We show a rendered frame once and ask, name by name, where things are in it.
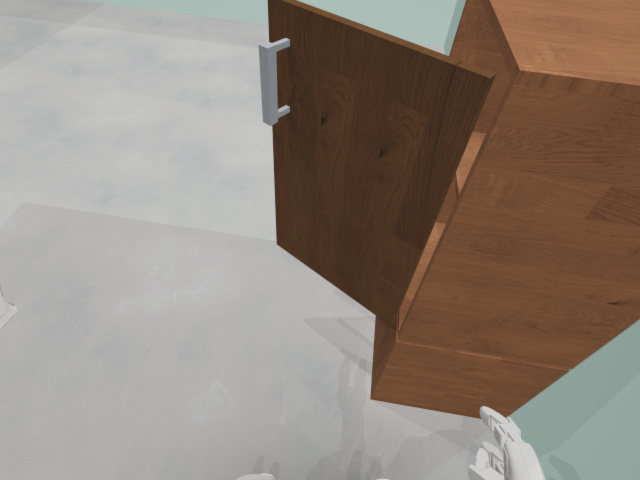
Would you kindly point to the handle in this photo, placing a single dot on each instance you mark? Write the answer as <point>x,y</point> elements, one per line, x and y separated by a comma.
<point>268,76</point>

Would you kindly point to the robot right hand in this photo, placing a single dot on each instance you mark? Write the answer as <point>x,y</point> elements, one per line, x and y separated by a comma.
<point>518,461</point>

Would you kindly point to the cupboard door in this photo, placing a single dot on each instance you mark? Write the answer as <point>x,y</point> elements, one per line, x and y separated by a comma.
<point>364,159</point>

